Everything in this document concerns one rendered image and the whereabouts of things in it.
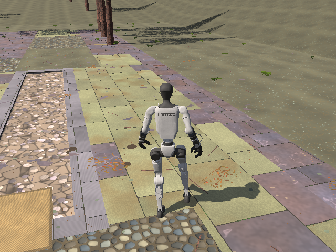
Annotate right robot thigh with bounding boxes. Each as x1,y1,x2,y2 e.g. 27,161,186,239
175,145,186,172

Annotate left robot foot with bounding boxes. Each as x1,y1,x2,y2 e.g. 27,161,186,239
157,205,165,218

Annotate right robot upper arm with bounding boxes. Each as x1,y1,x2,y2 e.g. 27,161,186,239
177,105,193,135

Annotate robot left forearm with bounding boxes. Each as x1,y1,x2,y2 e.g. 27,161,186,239
139,126,147,142

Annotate robot right forearm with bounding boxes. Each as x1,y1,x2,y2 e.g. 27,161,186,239
188,127,201,148

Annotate left robot upper arm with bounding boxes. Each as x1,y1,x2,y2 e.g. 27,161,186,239
141,106,156,134

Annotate robot left hand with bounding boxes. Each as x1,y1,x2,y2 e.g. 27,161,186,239
138,140,150,149

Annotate robot right hand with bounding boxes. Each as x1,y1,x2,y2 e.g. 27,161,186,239
191,145,202,158

